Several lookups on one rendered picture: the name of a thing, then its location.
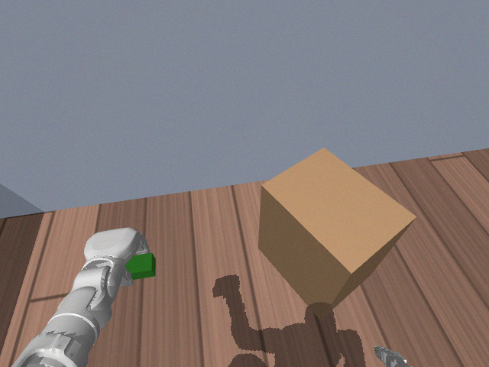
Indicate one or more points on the right robot hand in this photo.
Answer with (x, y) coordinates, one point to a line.
(390, 358)

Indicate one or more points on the left robot hand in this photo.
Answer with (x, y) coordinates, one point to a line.
(120, 244)

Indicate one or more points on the left robot arm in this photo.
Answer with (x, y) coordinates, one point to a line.
(72, 331)

